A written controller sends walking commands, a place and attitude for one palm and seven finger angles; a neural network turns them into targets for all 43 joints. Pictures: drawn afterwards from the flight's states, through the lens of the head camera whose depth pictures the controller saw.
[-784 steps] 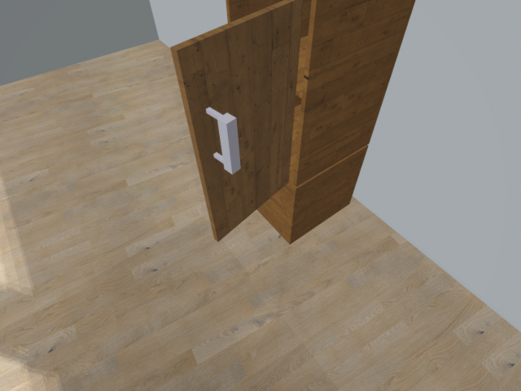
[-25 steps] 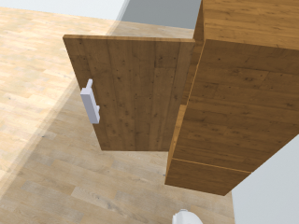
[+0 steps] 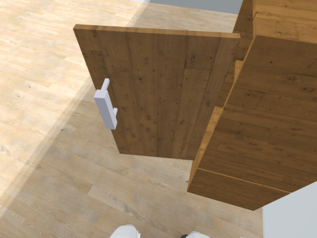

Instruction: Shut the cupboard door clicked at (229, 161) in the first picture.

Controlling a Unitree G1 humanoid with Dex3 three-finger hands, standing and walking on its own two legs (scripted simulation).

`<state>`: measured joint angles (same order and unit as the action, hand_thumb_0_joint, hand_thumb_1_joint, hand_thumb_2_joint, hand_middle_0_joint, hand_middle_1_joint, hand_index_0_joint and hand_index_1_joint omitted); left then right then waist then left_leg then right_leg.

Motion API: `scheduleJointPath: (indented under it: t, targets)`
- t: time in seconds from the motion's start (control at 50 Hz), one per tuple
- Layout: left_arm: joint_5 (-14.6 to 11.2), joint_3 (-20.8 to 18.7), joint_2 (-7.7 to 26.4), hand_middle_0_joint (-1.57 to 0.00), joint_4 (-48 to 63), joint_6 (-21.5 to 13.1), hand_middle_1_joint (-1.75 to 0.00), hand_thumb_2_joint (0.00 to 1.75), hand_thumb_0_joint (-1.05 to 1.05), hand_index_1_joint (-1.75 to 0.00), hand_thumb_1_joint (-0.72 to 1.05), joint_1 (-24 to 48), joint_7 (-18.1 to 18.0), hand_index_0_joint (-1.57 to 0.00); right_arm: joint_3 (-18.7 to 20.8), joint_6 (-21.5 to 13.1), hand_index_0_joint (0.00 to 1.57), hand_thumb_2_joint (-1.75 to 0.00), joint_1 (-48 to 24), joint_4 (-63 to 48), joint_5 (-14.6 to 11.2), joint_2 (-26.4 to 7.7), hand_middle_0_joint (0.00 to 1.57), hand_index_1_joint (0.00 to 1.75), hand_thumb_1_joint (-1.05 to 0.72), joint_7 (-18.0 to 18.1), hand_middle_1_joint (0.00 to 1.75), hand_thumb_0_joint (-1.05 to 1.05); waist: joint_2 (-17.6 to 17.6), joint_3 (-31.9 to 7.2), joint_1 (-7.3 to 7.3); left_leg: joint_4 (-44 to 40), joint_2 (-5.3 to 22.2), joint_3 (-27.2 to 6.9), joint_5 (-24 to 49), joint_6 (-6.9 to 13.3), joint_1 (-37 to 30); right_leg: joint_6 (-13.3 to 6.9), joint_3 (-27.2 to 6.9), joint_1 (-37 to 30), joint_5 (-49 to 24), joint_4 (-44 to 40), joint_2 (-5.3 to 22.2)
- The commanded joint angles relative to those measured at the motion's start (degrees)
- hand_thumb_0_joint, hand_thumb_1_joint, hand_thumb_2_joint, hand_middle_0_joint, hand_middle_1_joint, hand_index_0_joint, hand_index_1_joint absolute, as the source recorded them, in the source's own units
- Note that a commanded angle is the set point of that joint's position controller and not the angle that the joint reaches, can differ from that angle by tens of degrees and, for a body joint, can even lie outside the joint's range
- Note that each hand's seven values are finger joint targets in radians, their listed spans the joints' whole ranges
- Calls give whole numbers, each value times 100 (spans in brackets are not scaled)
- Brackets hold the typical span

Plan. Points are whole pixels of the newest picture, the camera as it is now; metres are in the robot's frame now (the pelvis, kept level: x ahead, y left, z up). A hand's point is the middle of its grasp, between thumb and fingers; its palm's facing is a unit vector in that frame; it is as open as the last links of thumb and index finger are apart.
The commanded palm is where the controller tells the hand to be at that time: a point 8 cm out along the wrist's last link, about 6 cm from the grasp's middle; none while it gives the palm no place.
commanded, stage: come to a stop and stand still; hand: left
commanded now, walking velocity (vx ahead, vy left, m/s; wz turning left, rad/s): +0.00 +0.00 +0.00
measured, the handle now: (109, 104) +0.43 +0.18 +0.06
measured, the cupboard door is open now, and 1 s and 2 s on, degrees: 100 100 100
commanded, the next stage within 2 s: none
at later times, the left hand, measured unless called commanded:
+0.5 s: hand out of the picture -0.04 +0.28 -0.17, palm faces +0.03 -0.98 -0.19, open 7.4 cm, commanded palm none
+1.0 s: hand out of the picture -0.10 +0.33 -0.17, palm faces +0.01 -0.99 -0.17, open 7.4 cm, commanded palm none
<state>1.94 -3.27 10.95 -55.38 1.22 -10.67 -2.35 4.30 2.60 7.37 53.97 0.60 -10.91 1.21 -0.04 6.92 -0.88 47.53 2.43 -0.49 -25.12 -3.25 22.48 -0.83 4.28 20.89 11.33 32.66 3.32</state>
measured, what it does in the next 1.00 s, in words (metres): steps to the left: left foot, then right foot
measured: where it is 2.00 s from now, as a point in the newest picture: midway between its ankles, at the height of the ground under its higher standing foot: outside the picture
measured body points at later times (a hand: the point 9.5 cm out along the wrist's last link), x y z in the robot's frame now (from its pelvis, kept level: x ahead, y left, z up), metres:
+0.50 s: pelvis -0.05 +0.10 +0.00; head -0.06 +0.12 +0.45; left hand -0.04 +0.33 -0.16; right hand -0.01 -0.14 -0.14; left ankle +0.00 +0.15 -0.73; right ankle -0.01 -0.05 -0.73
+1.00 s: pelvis -0.08 +0.17 +0.01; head -0.09 +0.18 +0.46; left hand -0.10 +0.38 -0.16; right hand -0.07 -0.07 -0.14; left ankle +0.00 +0.15 -0.73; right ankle -0.10 +0.00 -0.73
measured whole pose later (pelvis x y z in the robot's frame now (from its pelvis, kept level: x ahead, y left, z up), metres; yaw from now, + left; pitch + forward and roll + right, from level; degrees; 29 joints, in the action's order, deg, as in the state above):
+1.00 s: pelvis -0.08 +0.17 +0.01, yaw -1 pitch -2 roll -3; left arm 1.2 -0.1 8.0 -59.1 0.6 -22.9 -2.8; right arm 0.8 0.9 16.4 60.8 0.5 -9.4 0.9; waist 0.7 0.5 0.7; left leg 20.9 -6.4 8.2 -5.8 6.3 15.2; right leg -0.1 0.0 8.4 15.6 25.4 0.8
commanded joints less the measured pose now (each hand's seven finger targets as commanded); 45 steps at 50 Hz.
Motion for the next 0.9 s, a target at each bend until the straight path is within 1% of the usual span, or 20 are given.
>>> scheduleJointPath:
  t: [0.0, 0.02, 0.06, 0.08, 0.1, 0.14, 0.2, 0.26, 0.3, 0.32, 0.34, 0.36, 0.42, 0.46, 0.5, 0.58, 0.64, 0.72, 0.78, 0.88]
  targets:
    - [-47, -185, 1335, -20, 566, -96, -30, 90, 0, -30, 90, -247, -220, -20, 21, -212, 20, -90, 930, -486, -111, -369, 20, 30, -90, -2, 30, 0, -528, -2465, 296, -1539, -386, 693, 373, -62, -763, -682, -1446, -2440, -4634, 71, 1467]
    - [-70, -144, 1064, -20, 582, -72, -30, 90, 0, -30, 90, -509, -192, -20, -6, -275, 20, -90, 841, -523, -53, -277, 20, 30, -90, 3, 30, 0, -389, -2441, 156, -2090, -326, 506, 929, 111, -889, -502, -1152, -2169, -3697, 400, 1145]
    - [-92, -37, 738, -20, 598, -3, -30, 90, 0, -30, 90, -318, -123, -20, 57, -244, 20, -90, 646, -639, 12, -739, 20, 30, -90, -10, 30, 0, 137, -1503, 195, -2015, 412, -83, 2176, 397, -1128, -57, -429, -778, -1042, 252, 420]
    - [-78, -11, 605, -20, 636, 37, -30, 90, 0, -30, 90, -355, -96, -20, 54, -191, 20, -90, 480, -748, 65, -850, 20, 30, -90, -14, 30, 0, 148, -818, 81, -2143, 720, -332, 2056, 586, -590, 44, -245, -423, 22, 116, 146]
    - [-33, 26, 542, -20, 653, 145, -30, 90, 0, -30, 90, -328, -69, -20, 6, -194, 20, -90, 234, -848, 86, -786, 20, 30, -90, -58, 30, 0, 1026, -237, 64, -2766, 799, -627, 1186, 693, 15, 64, -110, -270, 1076, 350, -70]
    - [-7, 47, 517, -20, 654, 227, -30, 90, 0, -30, 90, -555, -9, -20, -1, -172, 20, -90, -97, -1011, 102, -912, 20, 30, -90, -86, 30, 0, 975, 532, -13, -3570, 938, -1064, -920, 907, 1446, 50, -210, -444, 1080, 1222, -236]
    - [-25, 90, 405, -20, 618, 156, -30, 90, 0, -30, 90, -1081, 47, -20, -22, -152, 20, -90, -176, -1026, 106, -887, 20, 30, -90, -115, 30, 0, 849, 348, -153, -3378, 705, -754, -675, 986, 1195, 62, -226, -538, 759, 1365, -350]
    - [-23, 79, 522, -20, 663, -3, -30, 90, 0, -30, 90, -1251, 54, -20, -86, -159, 20, -90, 119, -962, 77, -742, 20, 30, -90, -71, 30, 0, 465, 142, -151, -2814, 522, -805, -740, 816, 624, -67, -467, -707, 654, -300, -195]
    - [-11, 82, 731, -20, 744, -107, -30, 90, 0, -30, 90, -1104, 27, -20, -141, -150, 20, -90, 466, -896, 9, -521, 20, 30, -90, -57, 30, 0, -404, -1, 90, -2152, -39, -375, -208, 562, 80, -437, -1549, -114, 1525, -1242, 405]
    - [-17, 52, 809, -20, 779, -115, -30, 90, 0, -30, 90, -954, 34, -20, -132, -129, 20, -90, 643, -861, 20, -518, 20, 30, -90, -63, 30, 0, -497, -283, 274, -1849, -285, -124, 219, 428, -547, -604, -1808, 267, 1862, -1449, 656]
    - [-39, 21, 871, -20, 813, -171, -30, 90, 0, -30, 90, -679, 12, -20, -123, -127, 20, -90, 833, -745, 29, -508, 20, 30, -90, -52, 30, 0, -1314, -549, 363, -1416, -251, 44, 423, 392, -941, -658, -1884, 465, 2124, -1655, 737]
    - [-45, 21, 814, -20, 891, -176, -30, 90, 0, -30, 90, -403, -6, -20, -102, -153, 20, -90, 1052, -638, 27, -531, 20, 30, -90, -56, 30, 0, -1479, -599, 458, -1240, -237, 45, 528, 393, -1219, -686, -1731, 723, 2225, -1699, 801]
    - [-57, 57, 676, -20, 911, -126, -30, 90, 0, -30, 90, -355, -10, -20, -133, -217, 20, -90, 1307, -424, 29, -443, 20, 30, -90, -80, 30, 0, -602, -530, 495, -1930, -63, -191, 454, 457, -1477, -414, -1217, 1000, 2103, -1205, 461]
    - [-88, 78, 480, -20, 781, -75, -30, 90, 0, -30, 90, -805, 2, -20, -113, -308, 20, -90, 1090, -451, 78, -625, 20, 30, -90, -69, 30, 0, 635, -417, 250, -3362, 626, -1229, -683, 623, -511, -116, -581, 206, 1265, -247, -131]
    - [-35, 71, 451, -20, 536, -6, -30, 90, 0, -30, 90, -1248, 7, -20, -99, -307, 20, -90, 712, -457, 53, -773, 20, 30, -90, -36, 30, 0, 872, -347, -31, -3884, 850, -1643, -1301, 758, 206, -107, -438, -414, 985, 412, -260]
    - [-55, 61, 297, -20, 261, 65, -30, 90, 0, -30, 90, -1463, 33, -20, -113, -294, 20, -90, 812, -247, 33, -745, 20, 30, -90, 28, 30, 0, 666, -565, -23, -3962, 879, -1537, -792, 802, -325, -84, -575, -156, 1129, 1213, -276]
    - [-65, 99, 237, -20, 205, 37, -30, 90, 0, -30, 90, -1357, 44, -20, -141, -301, 20, -90, 1033, -54, 38, -671, 20, 30, -90, 41, 30, 0, 437, -446, 56, -3980, 867, -1454, -453, 854, -748, -107, -448, -181, 1312, 551, -222]
    - [-94, 111, 208, -20, -3, 5, -30, 90, 0, -30, 90, -1628, -12, -20, -153, -296, 20, -90, 1262, 181, 11, -672, 20, 30, -90, 51, 30, 0, 327, -487, 54, -4042, 755, -1297, 166, 44, -1054, -209, -390, -719, 942, -798, -245]
    - [-91, 114, 259, -20, -173, -45, -30, 90, 0, -30, 90, -1880, -55, -20, -190, -276, 20, -90, 1128, 263, -19, -559, 20, 30, -90, 32, 30, 0, 161, -352, -5, -3946, 407, -869, 294, -66, -668, -400, -664, -1204, 585, -1210, -52]
    - [-100, 212, 208, -20, -135, -220, -30, 90, 0, -30, 90, -1439, -54, -20, -255, -308, 20, -90, 1207, 396, -28, -408, 20, 30, -90, 4, 30, 0, -698, -424, 256, -3017, 213, -440, 1092, 354, -1535, -437, -1141, -231, 939, -1579, 364]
